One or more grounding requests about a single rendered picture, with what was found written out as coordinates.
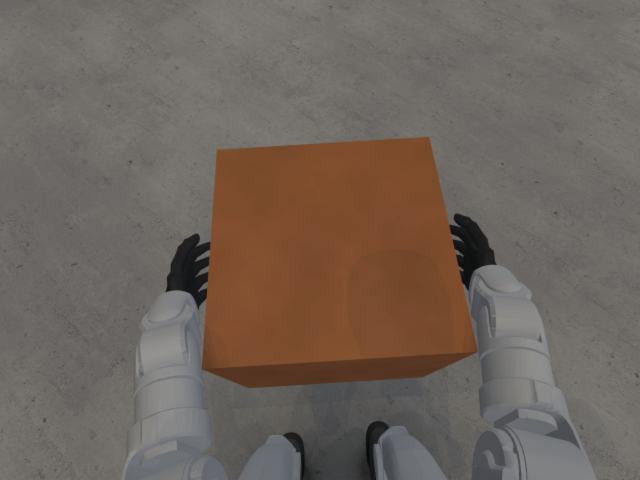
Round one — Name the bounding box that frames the left robot hand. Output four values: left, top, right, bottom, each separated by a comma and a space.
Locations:
166, 234, 210, 310

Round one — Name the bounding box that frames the robot left foot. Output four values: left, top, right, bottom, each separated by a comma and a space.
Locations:
283, 432, 305, 480

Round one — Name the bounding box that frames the robot right upper arm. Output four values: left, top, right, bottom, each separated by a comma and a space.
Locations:
471, 425, 595, 480

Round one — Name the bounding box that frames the right robot thigh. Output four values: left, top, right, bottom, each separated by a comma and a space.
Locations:
373, 435, 447, 480

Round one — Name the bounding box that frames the carton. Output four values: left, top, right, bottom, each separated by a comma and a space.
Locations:
202, 137, 478, 388

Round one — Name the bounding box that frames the robot right forearm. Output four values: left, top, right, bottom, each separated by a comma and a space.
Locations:
468, 265, 596, 480

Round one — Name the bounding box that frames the right robot hand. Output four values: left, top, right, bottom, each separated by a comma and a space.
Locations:
449, 213, 497, 291

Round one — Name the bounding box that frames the robot left upper arm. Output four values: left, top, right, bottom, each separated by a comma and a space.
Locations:
136, 454, 228, 480

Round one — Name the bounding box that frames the robot left forearm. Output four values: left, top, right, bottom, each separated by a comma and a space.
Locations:
121, 290, 213, 480

